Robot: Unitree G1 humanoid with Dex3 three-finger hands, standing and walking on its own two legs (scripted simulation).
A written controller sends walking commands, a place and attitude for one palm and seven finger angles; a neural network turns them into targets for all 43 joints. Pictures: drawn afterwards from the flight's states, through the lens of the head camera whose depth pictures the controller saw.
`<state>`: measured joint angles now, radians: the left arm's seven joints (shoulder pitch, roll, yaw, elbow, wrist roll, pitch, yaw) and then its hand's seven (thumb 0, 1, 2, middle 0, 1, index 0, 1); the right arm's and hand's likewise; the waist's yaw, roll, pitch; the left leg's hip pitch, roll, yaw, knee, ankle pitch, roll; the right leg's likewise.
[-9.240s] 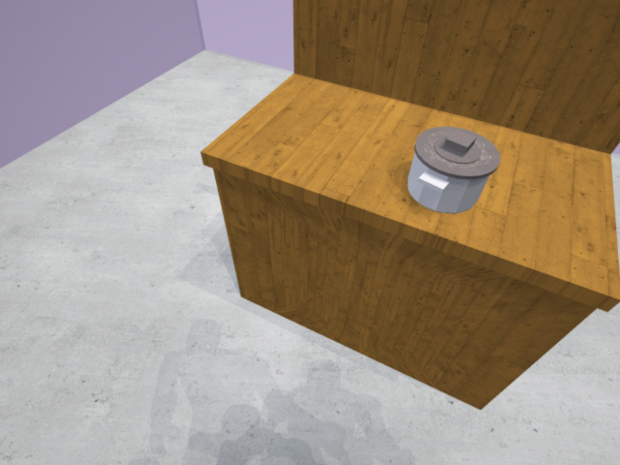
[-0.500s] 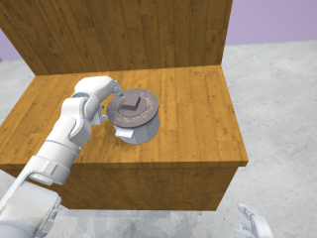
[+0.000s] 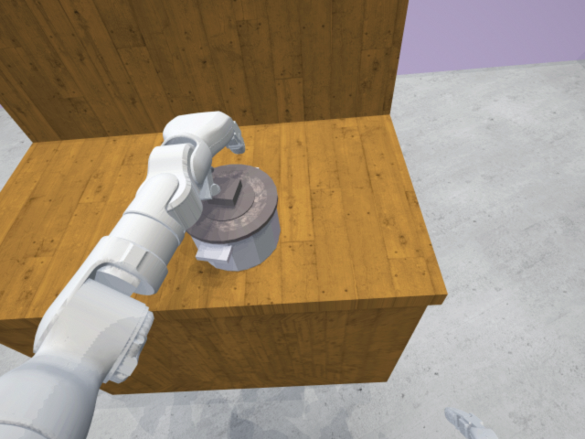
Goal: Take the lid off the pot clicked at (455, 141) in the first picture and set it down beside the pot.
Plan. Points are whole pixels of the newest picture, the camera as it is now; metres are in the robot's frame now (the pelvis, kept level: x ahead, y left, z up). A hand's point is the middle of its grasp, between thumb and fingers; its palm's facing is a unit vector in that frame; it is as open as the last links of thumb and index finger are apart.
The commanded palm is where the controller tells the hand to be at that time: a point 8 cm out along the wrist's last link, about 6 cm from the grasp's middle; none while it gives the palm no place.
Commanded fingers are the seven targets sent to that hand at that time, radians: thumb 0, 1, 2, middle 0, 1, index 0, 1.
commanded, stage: move the open hand above the knob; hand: left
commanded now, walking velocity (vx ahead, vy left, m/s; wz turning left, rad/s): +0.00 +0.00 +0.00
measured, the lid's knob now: (224, 191) +0.48 +0.11 +0.06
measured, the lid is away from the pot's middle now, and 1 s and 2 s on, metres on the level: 0.00 0.00 0.00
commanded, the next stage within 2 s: lower the open fingers around the knob in 0.74 s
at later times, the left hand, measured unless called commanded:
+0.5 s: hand (207, 179) +0.43 +0.11 +0.13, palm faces -0.25 -0.04 -0.97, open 10.2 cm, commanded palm +0.42 +0.12 +0.19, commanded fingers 0.00 -0.30 1.42 -0.83 -0.08 -0.83 -0.08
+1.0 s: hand (209, 177) +0.45 +0.11 +0.12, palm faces -0.30 -0.05 -0.95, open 10.2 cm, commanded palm +0.43 +0.12 +0.18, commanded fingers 0.00 -0.30 1.42 -0.83 -0.08 -0.83 -0.08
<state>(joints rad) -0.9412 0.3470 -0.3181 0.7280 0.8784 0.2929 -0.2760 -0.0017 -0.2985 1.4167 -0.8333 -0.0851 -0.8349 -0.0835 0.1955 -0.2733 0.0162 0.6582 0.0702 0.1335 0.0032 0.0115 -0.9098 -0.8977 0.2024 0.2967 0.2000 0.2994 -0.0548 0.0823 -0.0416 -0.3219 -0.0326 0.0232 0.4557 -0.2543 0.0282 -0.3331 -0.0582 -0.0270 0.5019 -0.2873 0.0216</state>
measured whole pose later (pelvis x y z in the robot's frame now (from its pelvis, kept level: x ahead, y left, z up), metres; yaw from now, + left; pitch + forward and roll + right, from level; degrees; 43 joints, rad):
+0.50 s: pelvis -0.01 +0.00 +0.00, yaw +0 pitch +5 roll +1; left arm -0.89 0.33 -0.36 0.66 0.87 0.34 -0.28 0.00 -0.30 1.42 -0.83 -0.09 -0.83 -0.08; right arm 0.15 -0.27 0.02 0.64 0.08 0.14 0.01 0.01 -0.91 -0.90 0.20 0.30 0.20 0.30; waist -0.03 0.08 -0.05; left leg -0.30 -0.03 0.02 0.45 -0.25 0.02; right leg -0.31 -0.06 -0.03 0.50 -0.28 0.02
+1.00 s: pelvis -0.01 +0.00 +0.00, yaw -1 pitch +6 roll +1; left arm -0.96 0.33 -0.32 0.82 0.88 0.30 -0.28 0.00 -0.30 1.42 -0.83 -0.08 -0.83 -0.08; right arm 0.22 -0.27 0.02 0.67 0.07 0.13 -0.02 0.01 -0.91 -0.90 0.20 0.30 0.20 0.30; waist -0.06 0.07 -0.05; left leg -0.31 -0.03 0.03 0.44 -0.23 0.03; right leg -0.33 -0.05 -0.02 0.49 -0.27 0.02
